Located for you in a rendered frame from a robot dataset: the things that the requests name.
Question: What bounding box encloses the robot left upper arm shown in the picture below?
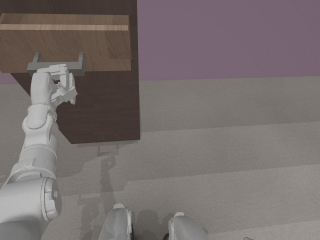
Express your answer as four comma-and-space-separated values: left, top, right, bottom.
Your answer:
0, 176, 62, 240

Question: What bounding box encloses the robot thigh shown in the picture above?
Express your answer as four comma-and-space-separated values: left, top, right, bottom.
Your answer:
168, 215, 210, 240
98, 208, 132, 240

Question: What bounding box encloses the left robot forearm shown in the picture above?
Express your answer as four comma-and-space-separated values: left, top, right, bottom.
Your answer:
0, 104, 59, 192

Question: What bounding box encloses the robot left hand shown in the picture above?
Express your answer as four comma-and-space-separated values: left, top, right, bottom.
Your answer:
30, 64, 78, 111

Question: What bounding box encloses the drawer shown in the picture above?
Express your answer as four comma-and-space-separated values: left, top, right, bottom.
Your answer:
0, 13, 131, 73

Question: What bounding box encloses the left robot thigh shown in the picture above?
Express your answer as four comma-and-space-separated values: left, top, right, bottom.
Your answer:
98, 208, 132, 240

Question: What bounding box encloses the handle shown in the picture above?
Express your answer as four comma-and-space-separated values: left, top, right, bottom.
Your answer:
27, 51, 85, 77

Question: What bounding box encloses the right robot thigh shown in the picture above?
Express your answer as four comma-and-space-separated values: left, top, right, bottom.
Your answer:
168, 215, 210, 240

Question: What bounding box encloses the cabinet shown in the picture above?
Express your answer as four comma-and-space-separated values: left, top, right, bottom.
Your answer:
0, 0, 140, 144

